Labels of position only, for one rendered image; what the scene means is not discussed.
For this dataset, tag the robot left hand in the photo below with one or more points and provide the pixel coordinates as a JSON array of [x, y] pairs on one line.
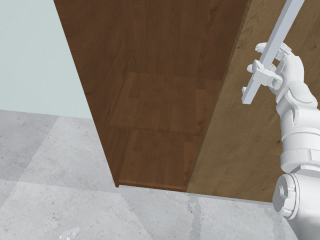
[[70, 235]]

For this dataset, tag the robot right forearm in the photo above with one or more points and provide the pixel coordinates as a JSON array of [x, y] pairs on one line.
[[300, 129]]

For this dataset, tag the handle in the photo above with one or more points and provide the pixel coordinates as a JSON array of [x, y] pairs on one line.
[[282, 26]]

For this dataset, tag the right robot upper arm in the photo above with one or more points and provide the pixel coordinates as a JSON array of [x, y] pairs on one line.
[[297, 199]]

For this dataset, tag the wardrobe door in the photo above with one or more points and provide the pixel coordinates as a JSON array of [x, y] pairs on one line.
[[240, 152]]

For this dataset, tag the robot right hand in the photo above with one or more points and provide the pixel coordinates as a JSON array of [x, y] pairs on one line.
[[290, 69]]

